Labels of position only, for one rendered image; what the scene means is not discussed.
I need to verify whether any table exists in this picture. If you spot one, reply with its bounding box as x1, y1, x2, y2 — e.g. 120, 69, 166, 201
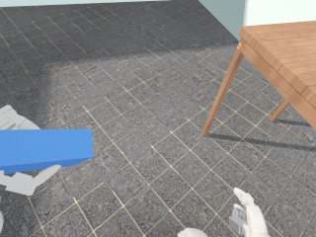
201, 20, 316, 136

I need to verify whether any sponge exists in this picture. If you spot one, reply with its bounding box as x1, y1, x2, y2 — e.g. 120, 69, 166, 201
0, 128, 94, 174

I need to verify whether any robot left hand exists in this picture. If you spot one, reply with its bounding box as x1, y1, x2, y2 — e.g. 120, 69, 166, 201
0, 105, 61, 196

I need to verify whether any robot right hand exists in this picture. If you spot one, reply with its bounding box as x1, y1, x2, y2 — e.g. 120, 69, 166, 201
229, 188, 269, 237

